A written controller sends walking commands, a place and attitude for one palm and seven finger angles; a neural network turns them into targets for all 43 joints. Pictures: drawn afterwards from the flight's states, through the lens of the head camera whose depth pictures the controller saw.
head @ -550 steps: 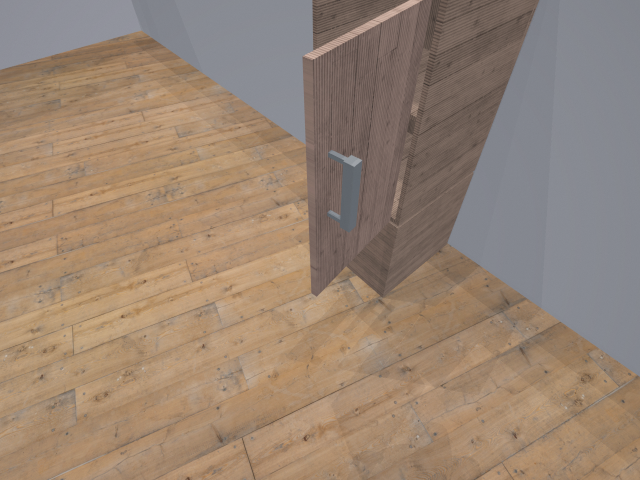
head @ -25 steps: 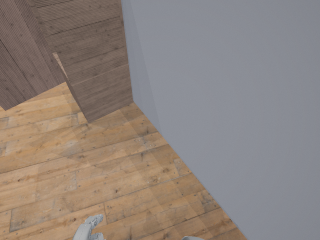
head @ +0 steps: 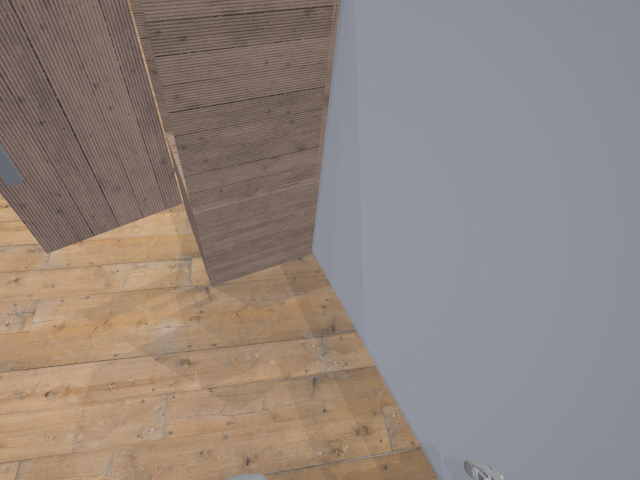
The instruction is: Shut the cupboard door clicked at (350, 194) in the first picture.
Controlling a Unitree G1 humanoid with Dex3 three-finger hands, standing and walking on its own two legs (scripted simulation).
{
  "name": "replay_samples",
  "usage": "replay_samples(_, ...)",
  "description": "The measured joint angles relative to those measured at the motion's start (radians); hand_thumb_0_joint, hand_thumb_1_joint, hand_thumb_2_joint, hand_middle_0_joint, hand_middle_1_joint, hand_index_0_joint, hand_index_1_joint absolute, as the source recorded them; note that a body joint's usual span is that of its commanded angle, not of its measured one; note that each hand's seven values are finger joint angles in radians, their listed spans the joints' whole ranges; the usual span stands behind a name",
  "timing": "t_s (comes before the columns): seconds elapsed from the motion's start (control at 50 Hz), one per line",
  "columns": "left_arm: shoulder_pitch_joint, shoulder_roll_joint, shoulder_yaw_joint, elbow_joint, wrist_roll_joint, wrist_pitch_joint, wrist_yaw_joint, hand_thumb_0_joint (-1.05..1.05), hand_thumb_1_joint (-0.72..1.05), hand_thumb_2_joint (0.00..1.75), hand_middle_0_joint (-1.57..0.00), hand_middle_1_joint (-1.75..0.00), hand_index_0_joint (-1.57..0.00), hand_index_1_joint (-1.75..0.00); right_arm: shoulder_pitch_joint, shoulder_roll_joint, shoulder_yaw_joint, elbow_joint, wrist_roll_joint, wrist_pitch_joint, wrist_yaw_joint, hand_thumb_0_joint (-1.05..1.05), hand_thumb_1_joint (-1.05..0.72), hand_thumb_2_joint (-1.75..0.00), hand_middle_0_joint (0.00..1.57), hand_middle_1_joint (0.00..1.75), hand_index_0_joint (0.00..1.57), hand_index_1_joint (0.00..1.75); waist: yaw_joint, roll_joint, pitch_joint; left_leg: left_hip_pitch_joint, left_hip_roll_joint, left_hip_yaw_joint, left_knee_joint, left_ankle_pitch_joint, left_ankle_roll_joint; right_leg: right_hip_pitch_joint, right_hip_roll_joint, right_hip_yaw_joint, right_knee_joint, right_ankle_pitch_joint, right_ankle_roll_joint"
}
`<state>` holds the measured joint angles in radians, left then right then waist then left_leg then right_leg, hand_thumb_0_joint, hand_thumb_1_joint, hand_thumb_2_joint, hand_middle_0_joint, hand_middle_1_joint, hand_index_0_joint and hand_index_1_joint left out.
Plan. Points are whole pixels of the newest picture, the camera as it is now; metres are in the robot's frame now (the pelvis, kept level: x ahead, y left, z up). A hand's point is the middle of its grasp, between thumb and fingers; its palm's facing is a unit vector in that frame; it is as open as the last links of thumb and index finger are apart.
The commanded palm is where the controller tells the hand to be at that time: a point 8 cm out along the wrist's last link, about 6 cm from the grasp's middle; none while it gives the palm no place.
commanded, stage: turn to face it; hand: left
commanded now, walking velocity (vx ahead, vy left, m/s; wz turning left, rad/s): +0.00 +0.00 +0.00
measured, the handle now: out of the picture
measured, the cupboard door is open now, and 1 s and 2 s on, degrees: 99 99 99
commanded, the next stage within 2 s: take the last steps up to it in 1.32 s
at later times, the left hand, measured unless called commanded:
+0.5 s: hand (214, 420) +0.21 +0.17 -0.14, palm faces +0.17 -0.96 -0.24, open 7.3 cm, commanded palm none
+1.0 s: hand out of the picture +0.04 +0.24 -0.18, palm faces +0.48 -0.84 -0.23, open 7.3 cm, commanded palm none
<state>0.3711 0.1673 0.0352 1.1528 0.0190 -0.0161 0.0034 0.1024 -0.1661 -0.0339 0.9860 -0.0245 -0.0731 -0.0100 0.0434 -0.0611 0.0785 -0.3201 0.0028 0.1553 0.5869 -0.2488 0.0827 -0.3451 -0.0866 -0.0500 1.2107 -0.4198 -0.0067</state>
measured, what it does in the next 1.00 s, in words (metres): walks ahead, turning left: right foot, then left foot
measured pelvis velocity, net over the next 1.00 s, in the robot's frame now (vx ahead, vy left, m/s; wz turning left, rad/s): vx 0.11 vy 0.04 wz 0.47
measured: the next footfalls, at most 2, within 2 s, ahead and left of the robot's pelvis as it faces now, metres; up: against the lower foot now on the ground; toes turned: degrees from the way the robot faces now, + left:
right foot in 0.40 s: +0.17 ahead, -0.13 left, +0.00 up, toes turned +4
left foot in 0.82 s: +0.13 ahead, +0.12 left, +0.00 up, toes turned +30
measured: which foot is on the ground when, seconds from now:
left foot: down 0.00-0.40, up 0.42-0.80, down 0.82-1.00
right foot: up 0.00-0.38, down 0.40-0.82, up 0.84-1.00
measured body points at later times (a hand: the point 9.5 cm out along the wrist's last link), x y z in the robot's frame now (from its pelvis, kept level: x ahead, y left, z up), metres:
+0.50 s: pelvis +0.11 -0.03 +0.01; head +0.15 -0.04 +0.45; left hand +0.20 +0.22 -0.12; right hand +0.13 -0.27 -0.16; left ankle +0.04 +0.06 -0.66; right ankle +0.13 -0.13 -0.73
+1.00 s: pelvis +0.11 +0.04 +0.01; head +0.14 +0.10 +0.45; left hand +0.01 +0.29 -0.16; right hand +0.35 -0.13 -0.10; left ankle +0.10 +0.10 -0.73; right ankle +0.15 -0.14 -0.63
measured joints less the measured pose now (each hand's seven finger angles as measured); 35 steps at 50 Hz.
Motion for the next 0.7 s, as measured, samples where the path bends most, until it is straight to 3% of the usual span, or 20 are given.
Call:
replay_samples(0.06,-0.056,-0.003,0.006,-0.041,0.007,0.004,-0.002,0.01,0.92,0.9,-0.2,-0.3,-0.2,-0.3,0.05,0.023,0.0,0.026,0.01,-0.004,-0.017,0.0,-0.92,-0.89,0.2,0.3,0.2,0.3,-0.001,0.008,0.001,0.079,-0.01,0.007,-0.097,0.018,0.006,-0.125,-0.015,0.016,0.002,0.084,0.011)
replay_samples(0.12,-0.11,-0.008,0.005,-0.076,0.007,0.006,0.002,0.0,0.92,0.9,-0.19,-0.3,-0.2,-0.3,0.101,0.006,-0.006,0.05,0.016,-0.004,-0.028,-0.01,-0.96,-0.89,0.2,0.3,0.2,0.3,-0.022,0.02,-0.007,0.134,-0.024,-0.004,-0.171,0.032,0.012,-0.186,-0.032,0.02,-0.094,0.144,0.032)
replay_samples(0.2,-0.18,0.021,0.016,-0.11,0.006,0.019,0.014,0.01,0.94,0.9,-0.2,-0.3,-0.2,-0.3,0.176,0.01,0.003,0.089,0.011,0.019,-0.02,-0.01,-0.95,-0.89,0.2,0.3,0.2,0.3,-0.047,0.022,-0.013,0.168,-0.035,-0.043,-0.202,0.024,0.005,-0.183,-0.028,0.019,-0.248,0.182,0.052)
replay_samples(0.28,-0.237,0.036,0.019,-0.143,-0.001,0.029,0.016,0.01,0.94,0.9,-0.19,-0.3,-0.2,-0.3,0.232,0.022,0.005,0.115,0.004,0.051,-0.014,0.0,-0.93,-0.89,0.2,0.3,0.2,0.3,-0.074,0.03,-0.016,0.167,-0.04,-0.085,-0.172,-0.012,-0.007,-0.134,0.002,0.01,-0.357,0.141,0.06)
replay_samples(0.36,-0.271,0.029,0.017,-0.176,-0.008,0.029,0.018,0.01,0.93,0.9,-0.19,-0.3,-0.2,-0.3,0.256,0.021,-0.005,0.123,0.001,0.081,-0.014,0.0,-0.92,-0.89,0.2,0.3,0.2,0.3,-0.099,0.053,-0.018,0.147,-0.042,-0.122,-0.11,-0.061,-0.026,-0.038,0.04,-0.002,-0.501,0.1,0.056)
replay_samples(0.4,-0.276,0.025,0.012,-0.194,-0.01,0.015,0.016,0.01,0.92,0.9,-0.19,-0.3,-0.2,-0.3,0.265,0.016,-0.011,0.12,0.007,0.091,-0.012,0.01,-0.91,-0.89,0.2,0.3,0.2,0.3,-0.104,0.06,-0.024,0.124,-0.05,-0.14,-0.05,-0.1,-0.04,0.045,0.045,-0.014,-0.644,0.189,0.042)
replay_samples(0.46,-0.283,0.002,0.001,-0.207,-0.005,-0.007,0.024,0.0,0.92,0.9,-0.2,-0.3,-0.2,-0.3,0.226,-0.007,-0.026,0.113,0.016,0.111,-0.006,0.01,-0.91,-0.89,0.2,0.3,0.2,0.3,-0.111,0.093,-0.002,0.014,-0.039,-0.157,0.251,-0.253,-0.091,0.07,0.044,-0.06,-0.633,0.122,-0.007)
replay_samples(0.52,-0.266,-0.013,-0.01,-0.217,-0.006,-0.008,0.03,0.0,0.92,0.9,-0.2,-0.3,-0.2,-0.3,0.175,-0.028,-0.037,0.092,0.013,0.131,0.003,0.01,-0.91,-0.89,0.2,0.3,0.2,0.3,-0.108,0.088,0.008,-0.096,-0.019,-0.135,0.512,-0.257,-0.124,0.11,0.021,-0.097,-0.665,0.119,-0.011)
replay_samples(0.56,-0.247,-0.02,-0.012,-0.215,-0.006,-0.003,0.032,0.0,0.91,0.9,-0.2,-0.3,-0.2,-0.3,0.139,-0.043,-0.042,0.071,0.011,0.14,0.01,0.01,-0.91,-0.89,0.2,0.3,0.2,0.3,-0.104,0.079,0.007,-0.146,0.003,-0.126,0.581,-0.218,-0.137,0.131,0.007,-0.12,-0.692,0.128,-0.007)
replay_samples(0.62,-0.218,-0.013,0.003,-0.217,-0.007,0.0,0.04,-0.01,0.93,0.9,-0.2,-0.3,-0.2,-0.3,0.09,-0.062,-0.049,0.038,0.01,0.147,0.017,0.01,-0.91,-0.89,0.2,0.3,0.2,0.3,-0.091,0.064,0.005,-0.177,0.031,-0.121,0.555,-0.176,-0.149,0.152,-0.013,-0.156,-0.713,0.131,0.0)
replay_samples(0.7,-0.187,0.019,0.012,-0.212,0.005,0.013,0.032,-0.01,0.94,0.9,-0.2,-0.3,-0.2,-0.3,0.03,-0.084,-0.052,0.001,0.008,0.15,0.025,0.01,-0.91,-0.9,0.2,0.3,0.19,0.3,-0.067,0.046,0.009,-0.146,0.049,-0.097,0.389,-0.164,-0.152,0.163,-0.043,-0.205,-0.697,0.111,0.017)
